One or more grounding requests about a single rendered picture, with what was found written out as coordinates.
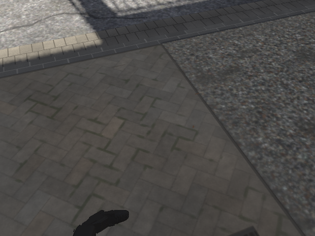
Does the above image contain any left robot hand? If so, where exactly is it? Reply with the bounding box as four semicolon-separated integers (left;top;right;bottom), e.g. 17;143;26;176
73;209;129;236

